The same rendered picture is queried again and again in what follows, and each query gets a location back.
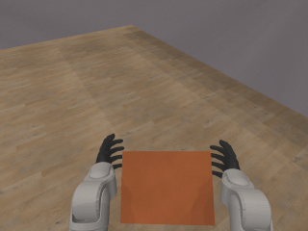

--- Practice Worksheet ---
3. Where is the robot right forearm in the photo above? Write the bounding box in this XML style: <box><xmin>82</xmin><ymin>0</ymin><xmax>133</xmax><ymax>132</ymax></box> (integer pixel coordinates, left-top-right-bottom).
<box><xmin>219</xmin><ymin>168</ymin><xmax>273</xmax><ymax>231</ymax></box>

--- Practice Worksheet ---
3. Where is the robot left hand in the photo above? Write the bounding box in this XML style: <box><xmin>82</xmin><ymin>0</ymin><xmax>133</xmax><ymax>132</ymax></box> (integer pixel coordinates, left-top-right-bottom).
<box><xmin>95</xmin><ymin>134</ymin><xmax>124</xmax><ymax>169</ymax></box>

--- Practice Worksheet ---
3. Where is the robot left forearm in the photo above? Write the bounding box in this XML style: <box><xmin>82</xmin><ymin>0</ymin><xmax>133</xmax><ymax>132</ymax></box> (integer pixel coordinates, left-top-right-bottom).
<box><xmin>68</xmin><ymin>162</ymin><xmax>117</xmax><ymax>231</ymax></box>

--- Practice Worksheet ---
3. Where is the robot right hand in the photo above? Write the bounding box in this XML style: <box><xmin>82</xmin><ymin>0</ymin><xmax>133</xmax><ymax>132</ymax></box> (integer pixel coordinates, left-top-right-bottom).
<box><xmin>210</xmin><ymin>140</ymin><xmax>241</xmax><ymax>178</ymax></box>

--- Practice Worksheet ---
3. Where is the carton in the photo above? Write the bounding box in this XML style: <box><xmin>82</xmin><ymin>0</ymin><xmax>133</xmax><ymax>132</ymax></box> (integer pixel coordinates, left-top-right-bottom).
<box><xmin>120</xmin><ymin>151</ymin><xmax>216</xmax><ymax>226</ymax></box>

